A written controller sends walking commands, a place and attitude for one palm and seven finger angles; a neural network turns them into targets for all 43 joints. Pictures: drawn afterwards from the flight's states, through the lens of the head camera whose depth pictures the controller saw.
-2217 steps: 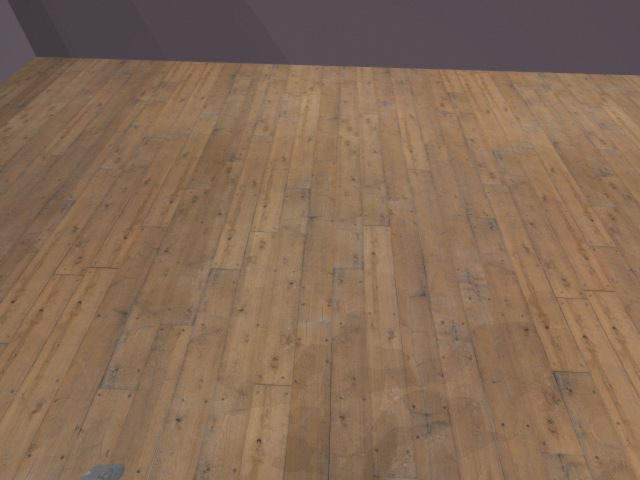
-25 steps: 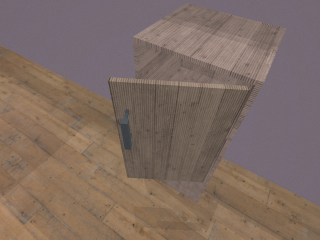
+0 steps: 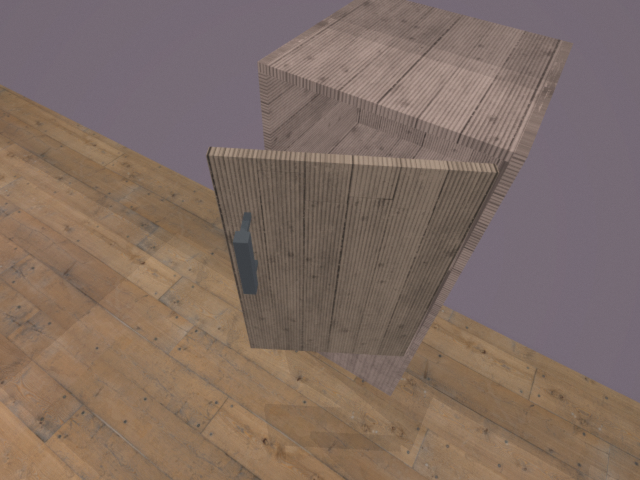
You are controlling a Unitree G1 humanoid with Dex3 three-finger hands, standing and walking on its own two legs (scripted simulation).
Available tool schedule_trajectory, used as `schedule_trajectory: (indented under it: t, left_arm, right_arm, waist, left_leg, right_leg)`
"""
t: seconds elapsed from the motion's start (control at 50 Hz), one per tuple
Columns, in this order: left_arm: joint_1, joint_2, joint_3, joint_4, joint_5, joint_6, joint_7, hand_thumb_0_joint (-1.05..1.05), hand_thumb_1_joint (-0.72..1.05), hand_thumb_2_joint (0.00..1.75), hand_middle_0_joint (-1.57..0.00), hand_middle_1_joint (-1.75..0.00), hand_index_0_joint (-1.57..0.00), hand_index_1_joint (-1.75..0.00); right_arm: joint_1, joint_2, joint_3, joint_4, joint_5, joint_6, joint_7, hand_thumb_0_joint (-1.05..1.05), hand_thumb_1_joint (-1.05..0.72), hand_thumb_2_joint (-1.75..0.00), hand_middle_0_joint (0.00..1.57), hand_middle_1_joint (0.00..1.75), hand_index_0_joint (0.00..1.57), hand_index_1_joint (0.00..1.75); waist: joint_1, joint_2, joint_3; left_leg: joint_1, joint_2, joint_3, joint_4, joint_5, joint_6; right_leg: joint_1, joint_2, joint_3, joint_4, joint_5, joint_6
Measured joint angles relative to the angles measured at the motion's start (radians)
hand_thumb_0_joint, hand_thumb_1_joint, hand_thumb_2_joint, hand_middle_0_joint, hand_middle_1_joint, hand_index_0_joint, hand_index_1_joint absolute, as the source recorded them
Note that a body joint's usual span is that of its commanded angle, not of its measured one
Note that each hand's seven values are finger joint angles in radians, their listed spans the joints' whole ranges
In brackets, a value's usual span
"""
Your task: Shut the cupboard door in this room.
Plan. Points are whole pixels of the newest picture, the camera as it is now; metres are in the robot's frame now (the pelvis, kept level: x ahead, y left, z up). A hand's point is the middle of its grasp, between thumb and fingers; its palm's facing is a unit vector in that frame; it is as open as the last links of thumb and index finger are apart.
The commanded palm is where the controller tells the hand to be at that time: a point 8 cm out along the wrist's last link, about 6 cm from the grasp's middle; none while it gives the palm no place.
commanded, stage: shuffle to correct the standing spot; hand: left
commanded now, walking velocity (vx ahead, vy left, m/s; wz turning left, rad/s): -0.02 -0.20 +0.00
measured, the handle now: (248, 254) +0.43 +0.14 -0.02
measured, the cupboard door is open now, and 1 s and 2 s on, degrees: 29 29 29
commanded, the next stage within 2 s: come to a stop and stand still in 0.10 s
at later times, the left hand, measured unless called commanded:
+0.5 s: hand out of the picture +0.00 +0.09 -0.18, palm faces +0.04 -0.98 -0.17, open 7.3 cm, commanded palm none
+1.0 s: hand out of the picture +0.03 +0.16 -0.17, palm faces +0.02 -0.96 -0.28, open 7.4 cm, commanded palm none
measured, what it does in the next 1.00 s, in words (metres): steps on the spot: right foot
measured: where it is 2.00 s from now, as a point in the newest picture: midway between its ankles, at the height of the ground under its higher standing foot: outside the picture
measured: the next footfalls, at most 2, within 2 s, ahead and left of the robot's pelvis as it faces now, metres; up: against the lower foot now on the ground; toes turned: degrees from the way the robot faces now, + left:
right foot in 0.28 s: +0.01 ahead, -0.20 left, +0.00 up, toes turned -2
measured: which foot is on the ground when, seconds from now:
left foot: down 0.00-1.00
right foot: up 0.00-0.26, down 0.28-1.00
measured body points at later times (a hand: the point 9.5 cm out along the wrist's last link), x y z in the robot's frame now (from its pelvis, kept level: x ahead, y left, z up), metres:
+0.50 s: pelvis -0.01 -0.08 -0.01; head +0.00 -0.07 +0.44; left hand +0.00 +0.14 -0.17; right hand +0.01 -0.32 -0.16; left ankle -0.01 +0.03 -0.74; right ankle -0.03 -0.20 -0.74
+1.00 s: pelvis -0.02 -0.05 -0.01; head -0.01 -0.06 +0.44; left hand +0.03 +0.21 -0.15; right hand +0.04 -0.28 -0.16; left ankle -0.01 +0.03 -0.74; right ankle -0.03 -0.20 -0.74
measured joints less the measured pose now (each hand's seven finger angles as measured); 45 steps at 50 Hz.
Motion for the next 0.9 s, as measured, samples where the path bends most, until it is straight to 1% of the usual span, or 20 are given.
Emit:
schedule_trajectory:
  t: [0.04, 0.08, 0.12, 0.14, 0.2, 0.24, 0.26, 0.28, 0.32, 0.34, 0.38, 0.44, 0.46, 0.52, 0.62, 0.72, 0.74, 0.78, 0.84, 0.9]
  left_arm:
    - [-0.004, 0.001, 0.011, -0.010, 0.004, 0.015, -0.004, 0.01, 0.91, 0.90, -0.20, -0.29, -0.19, -0.30]
    - [-0.010, 0.001, 0.023, -0.023, 0.009, 0.030, -0.009, 0.01, 0.91, 0.90, -0.20, -0.29, -0.19, -0.30]
    - [-0.016, 0.002, 0.035, -0.039, 0.012, 0.041, -0.014, 0.01, 0.91, 0.90, -0.20, -0.29, -0.19, -0.30]
    - [-0.020, 0.002, 0.040, -0.048, 0.013, 0.044, -0.018, 0.01, 0.91, 0.90, -0.20, -0.29, -0.19, -0.30]
    - [-0.028, 0.003, 0.049, -0.076, 0.013, 0.046, -0.027, 0.01, 0.91, 0.90, -0.20, -0.29, -0.19, -0.30]
    - [-0.029, 0.004, 0.053, -0.093, 0.013, 0.039, -0.032, 0.01, 0.91, 0.90, -0.20, -0.29, -0.19, -0.30]
    - [-0.025, 0.008, 0.053, -0.102, 0.014, 0.031, -0.033, 0.01, 0.91, 0.90, -0.20, -0.29, -0.19, -0.30]
    - [-0.017, 0.015, 0.051, -0.108, 0.015, 0.017, -0.030, 0.01, 0.91, 0.90, -0.20, -0.29, -0.19, -0.30]
    - [-0.020, 0.005, 0.041, -0.090, 0.014, 0.000, -0.021, 0.01, 0.91, 0.90, -0.20, -0.29, -0.19, -0.30]
    - [-0.016, -0.002, 0.034, -0.081, 0.013, -0.006, -0.020, 0.01, 0.91, 0.90, -0.20, -0.29, -0.19, -0.30]
    - [-0.005, -0.010, 0.024, -0.066, 0.014, -0.015, -0.014, 0.01, 0.91, 0.90, -0.20, -0.29, -0.19, -0.30]
    - [0.008, -0.010, 0.015, -0.048, 0.010, -0.019, -0.014, 0.01, 0.92, 0.90, -0.20, -0.30, -0.20, -0.30]
    - [0.006, -0.006, 0.015, -0.043, 0.007, -0.018, -0.014, 0.01, 0.92, 0.90, -0.20, -0.30, -0.20, -0.30]
    - [-0.003, 0.003, 0.016, -0.038, 0.005, -0.010, -0.011, 0.01, 0.92, 0.90, -0.20, -0.30, -0.20, -0.30]
    - [-0.019, 0.008, 0.021, -0.050, 0.005, -0.007, -0.007, 0.01, 0.91, 0.90, -0.21, -0.30, -0.20, -0.30]
    - [-0.029, 0.022, 0.025, -0.057, 0.007, 0.001, -0.002, 0.01, 0.91, 0.90, -0.20, -0.30, -0.20, -0.30]
    - [-0.029, 0.020, 0.022, -0.056, 0.007, -0.007, 0.005, 0.01, 0.91, 0.90, -0.20, -0.30, -0.20, -0.30]
    - [-0.014, 0.018, 0.014, -0.066, 0.007, -0.025, 0.011, 0.01, 0.91, 0.90, -0.20, -0.30, -0.20, -0.30]
    - [-0.001, 0.027, 0.009, -0.078, 0.009, -0.026, 0.008, 0.01, 0.90, 0.90, -0.20, -0.30, -0.20, -0.30]
    - [-0.009, 0.036, 0.006, -0.089, 0.009, -0.015, 0.006, 0.01, 0.90, 0.90, -0.20, -0.30, -0.20, -0.30]
  right_arm:
    - [-0.003, 0.004, -0.007, -0.010, -0.004, 0.005, -0.005, 0.00, -0.91, -0.90, 0.20, 0.30, 0.20, 0.30]
    - [-0.005, 0.003, -0.014, -0.022, -0.009, 0.012, -0.008, 0.00, -0.91, -0.90, 0.20, 0.30, 0.20, 0.30]
    - [-0.005, 0.000, -0.021, -0.033, -0.015, 0.019, -0.006, 0.00, -0.91, -0.90, 0.21, 0.30, 0.20, 0.30]
    - [-0.003, -0.003, -0.025, -0.038, -0.017, 0.022, -0.004, 0.00, -0.91, -0.90, 0.21, 0.30, 0.20, 0.30]
    - [0.001, -0.016, -0.037, -0.046, -0.022, 0.032, 0.003, 0.00, -0.90, -0.90, 0.21, 0.30, 0.20, 0.30]
    - [0.006, -0.027, -0.045, -0.052, -0.023, 0.039, 0.008, 0.00, -0.90, -0.90, 0.21, 0.30, 0.21, 0.30]
    - [0.011, -0.031, -0.048, -0.056, -0.021, 0.042, 0.011, 0.00, -0.90, -0.90, 0.21, 0.30, 0.21, 0.30]
    - [0.017, -0.032, -0.048, -0.061, -0.018, 0.044, 0.014, 0.00, -0.90, -0.90, 0.21, 0.30, 0.21, 0.30]
    - [0.013, -0.049, -0.051, -0.059, -0.013, 0.053, 0.020, 0.00, -0.90, -0.90, 0.21, 0.30, 0.20, 0.30]
    - [0.013, -0.056, -0.052, -0.057, -0.012, 0.056, 0.024, 0.00, -0.90, -0.90, 0.20, 0.30, 0.20, 0.30]
    - [0.013, -0.063, -0.049, -0.054, -0.010, 0.054, 0.030, 0.00, -0.91, -0.90, 0.20, 0.30, 0.20, 0.30]
    - [0.014, -0.063, -0.042, -0.059, -0.004, 0.036, 0.033, 0.00, -0.91, -0.90, 0.20, 0.30, 0.20, 0.30]
    - [0.010, -0.057, -0.040, -0.058, -0.002, 0.032, 0.032, 0.00, -0.91, -0.90, 0.20, 0.30, 0.20, 0.30]
    - [0.001, -0.035, -0.030, -0.061, 0.001, 0.031, 0.031, 0.00, -0.91, -0.90, 0.20, 0.30, 0.20, 0.30]
    - [-0.021, -0.023, -0.027, -0.080, 0.002, 0.039, 0.029, 0.00, -0.91, -0.90, 0.20, 0.30, 0.20, 0.30]
    - [-0.042, -0.028, -0.030, -0.092, 0.002, 0.039, 0.031, 0.00, -0.92, -0.90, 0.20, 0.30, 0.20, 0.30]
    - [-0.043, -0.035, -0.029, -0.100, 0.004, 0.038, 0.033, 0.00, -0.92, -0.90, 0.20, 0.30, 0.20, 0.30]
    - [-0.041, -0.049, -0.030, -0.130, 0.004, 0.041, 0.042, 0.00, -0.92, -0.90, 0.20, 0.30, 0.20, 0.30]
    - [-0.027, -0.055, -0.029, -0.167, 0.000, 0.033, 0.050, 0.00, -0.92, -0.90, 0.20, 0.30, 0.20, 0.30]
    - [-0.007, -0.058, -0.020, -0.182, -0.001, 0.022, 0.049, 0.00, -0.92, -0.90, 0.20, 0.30, 0.20, 0.30]
  waist:
    - [0.000, -0.003, 0.005]
    - [-0.005, 0.004, 0.012]
    - [-0.012, 0.015, 0.016]
    - [-0.014, 0.022, 0.018]
    - [-0.017, 0.043, 0.017]
    - [-0.016, 0.055, 0.012]
    - [-0.015, 0.051, 0.006]
    - [-0.010, 0.034, -0.002]
    - [-0.008, 0.051, 0.000]
    - [-0.008, 0.058, -0.006]
    - [-0.003, 0.056, -0.018]
    - [0.002, 0.050, -0.028]
    - [0.004, 0.039, -0.024]
    - [0.017, 0.007, -0.014]
    - [0.030, 0.009, 0.003]
    - [0.028, 0.011, 0.007]
    - [0.027, 0.025, 0.007]
    - [0.017, 0.046, -0.003]
    - [0.002, 0.050, -0.018]
    - [0.000, 0.065, -0.030]
  left_leg:
    - [-0.013, 0.005, 0.008, 0.012, -0.002, -0.001]
    - [-0.028, 0.020, 0.008, 0.026, -0.002, -0.006]
    - [-0.043, 0.040, 0.002, 0.038, -0.002, -0.016]
    - [-0.049, 0.051, -0.003, 0.043, -0.001, -0.023]
    - [-0.071, 0.087, -0.022, 0.062, 0.000, -0.048]
    - [-0.093, 0.111, -0.036, 0.093, -0.010, -0.069]
    - [-0.109, 0.117, -0.041, 0.118, -0.020, -0.080]
    - [-0.128, 0.115, -0.037, 0.152, -0.039, -0.086]
    - [-0.149, 0.127, -0.061, 0.223, -0.136, -0.084]
    - [-0.154, 0.125, -0.069, 0.248, -0.163, -0.080]
    - [-0.146, 0.116, -0.068, 0.254, -0.156, -0.077]
    - [-0.091, 0.101, -0.061, 0.144, -0.052, -0.080]
    - [-0.081, 0.095, -0.061, 0.127, -0.024, -0.081]
    - [-0.057, 0.080, -0.050, 0.097, -0.026, -0.083]
    - [-0.054, 0.069, -0.045, 0.087, -0.023, -0.079]
    - [-0.050, 0.058, -0.036, 0.084, -0.021, -0.069]
    - [-0.060, 0.065, -0.040, 0.100, -0.026, -0.068]
    - [-0.082, 0.073, -0.040, 0.138, -0.046, -0.064]
    - [-0.079, 0.056, -0.029, 0.150, -0.058, -0.046]
    - [-0.073, 0.047, -0.030, 0.155, -0.063, -0.033]
  right_leg:
    - [-0.053, -0.006, -0.003, 0.105, -0.074, 0.000]
    - [-0.114, -0.008, -0.007, 0.229, -0.137, -0.001]
    - [-0.161, -0.012, -0.011, 0.309, -0.158, 0.000]
    - [-0.175, -0.016, -0.013, 0.324, -0.158, 0.000]
    - [-0.176, -0.029, -0.024, 0.272, -0.127, 0.002]
    - [-0.144, -0.032, -0.034, 0.168, -0.064, 0.003]
    - [-0.116, -0.037, -0.032, 0.094, -0.030, 0.003]
    - [-0.100, -0.049, -0.018, 0.033, 0.016, 0.000]
    - [-0.105, -0.029, -0.031, 0.057, 0.041, 0.018]
    - [-0.099, -0.023, -0.039, 0.058, 0.035, 0.021]
    - [-0.084, -0.014, -0.044, 0.043, 0.031, 0.018]
    - [-0.076, -0.005, -0.047, 0.039, 0.027, 0.012]
    - [-0.074, -0.009, -0.047, 0.045, 0.022, 0.011]
    - [-0.068, -0.024, -0.036, 0.047, 0.018, 0.011]
    - [-0.073, -0.036, -0.032, 0.053, 0.019, 0.016]
    - [-0.076, -0.047, -0.023, 0.062, 0.017, 0.026]
    - [-0.074, -0.039, -0.026, 0.053, 0.022, 0.028]
    - [-0.080, -0.033, -0.027, 0.054, 0.026, 0.031]
    - [-0.084, -0.050, -0.016, 0.080, 0.010, 0.043]
    - [-0.073, -0.058, -0.017, 0.077, 0.006, 0.047]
